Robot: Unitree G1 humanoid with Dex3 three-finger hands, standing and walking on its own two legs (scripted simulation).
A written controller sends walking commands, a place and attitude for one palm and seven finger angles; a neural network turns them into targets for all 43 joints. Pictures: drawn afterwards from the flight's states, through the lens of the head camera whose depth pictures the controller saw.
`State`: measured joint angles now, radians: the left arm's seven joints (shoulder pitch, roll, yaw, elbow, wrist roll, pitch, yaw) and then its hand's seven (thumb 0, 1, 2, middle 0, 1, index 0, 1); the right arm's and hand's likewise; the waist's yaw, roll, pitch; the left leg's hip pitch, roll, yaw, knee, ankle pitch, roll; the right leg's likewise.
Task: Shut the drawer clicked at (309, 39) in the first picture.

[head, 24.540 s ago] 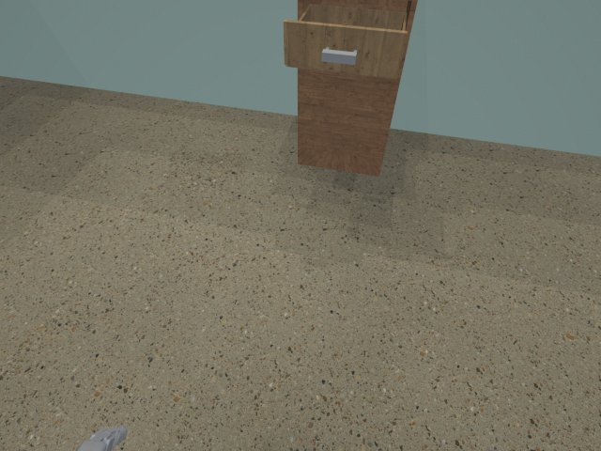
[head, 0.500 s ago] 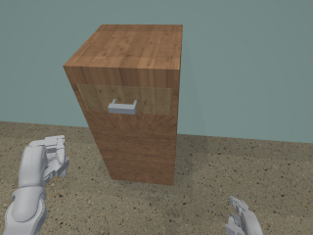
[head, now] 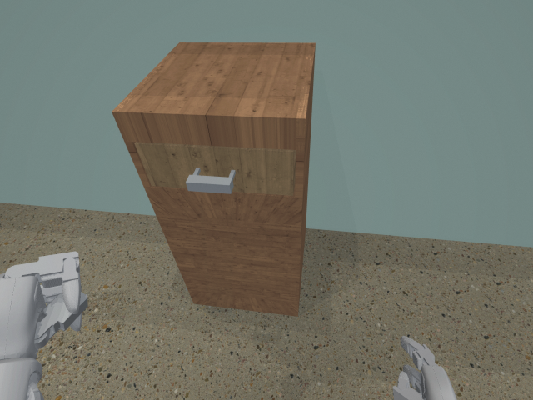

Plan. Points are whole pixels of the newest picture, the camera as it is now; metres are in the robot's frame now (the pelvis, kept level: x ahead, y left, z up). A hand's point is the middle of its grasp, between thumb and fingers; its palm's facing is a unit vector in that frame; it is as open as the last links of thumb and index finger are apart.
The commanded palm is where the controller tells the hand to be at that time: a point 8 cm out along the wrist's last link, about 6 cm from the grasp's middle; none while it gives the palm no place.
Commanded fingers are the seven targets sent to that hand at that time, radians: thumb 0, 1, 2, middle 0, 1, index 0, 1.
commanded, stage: step back with the hand held close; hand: left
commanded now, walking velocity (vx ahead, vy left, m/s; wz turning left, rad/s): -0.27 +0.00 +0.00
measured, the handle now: (212, 178) +0.60 +0.22 -0.03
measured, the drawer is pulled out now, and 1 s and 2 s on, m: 0.00 0.00 0.00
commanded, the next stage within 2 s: stop stepping back and stand still in 1.48 s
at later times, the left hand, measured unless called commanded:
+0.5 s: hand (42, 312) +0.16 +0.27 +0.16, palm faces +0.29 -0.81 -0.51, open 3.2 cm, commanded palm +0.10 +0.31 +0.17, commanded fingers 0.00 0.90 0.90 -1.40 -1.60 -1.40 -1.60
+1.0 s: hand out of the picture +0.10 +0.29 +0.16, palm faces +0.37 -0.78 -0.50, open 3.2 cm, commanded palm +0.02 +0.33 +0.17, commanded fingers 0.00 0.90 0.90 -1.40 -1.60 -1.40 -1.60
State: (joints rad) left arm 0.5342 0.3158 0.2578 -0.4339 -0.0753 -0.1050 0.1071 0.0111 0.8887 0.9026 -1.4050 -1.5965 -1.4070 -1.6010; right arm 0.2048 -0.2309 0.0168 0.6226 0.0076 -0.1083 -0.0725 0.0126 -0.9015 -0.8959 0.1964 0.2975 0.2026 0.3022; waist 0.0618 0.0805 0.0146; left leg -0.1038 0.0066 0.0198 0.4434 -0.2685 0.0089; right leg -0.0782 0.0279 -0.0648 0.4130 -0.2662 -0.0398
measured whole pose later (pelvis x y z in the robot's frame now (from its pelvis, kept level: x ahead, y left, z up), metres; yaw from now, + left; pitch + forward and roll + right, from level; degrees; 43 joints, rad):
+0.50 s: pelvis -0.04 +0.03 +0.00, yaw -1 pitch +1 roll -1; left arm 0.64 0.43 0.37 -0.58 -0.06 -0.18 0.12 0.01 0.89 0.90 -1.40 -1.60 -1.40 -1.60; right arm 0.18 -0.22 -0.02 0.53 0.01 0.02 -0.07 0.01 -0.90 -0.90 0.20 0.30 0.20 0.30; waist 0.00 0.01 0.03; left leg -0.28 -0.03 0.05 0.49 -0.22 0.05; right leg -0.27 -0.01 -0.04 0.47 -0.22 0.00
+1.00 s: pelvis -0.10 +0.04 -0.01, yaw +3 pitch +3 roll -3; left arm 0.60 0.43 0.41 -0.60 0.00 -0.27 0.14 0.01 0.88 0.90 -1.41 -1.60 -1.41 -1.60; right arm 0.25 -0.20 -0.02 0.58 -0.02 -0.07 -0.07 0.01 -0.90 -0.90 0.20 0.30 0.20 0.30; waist -0.03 0.01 0.01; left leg -0.45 -0.02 -0.02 0.55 -0.15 0.07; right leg -0.30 0.08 0.01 0.69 -0.28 0.02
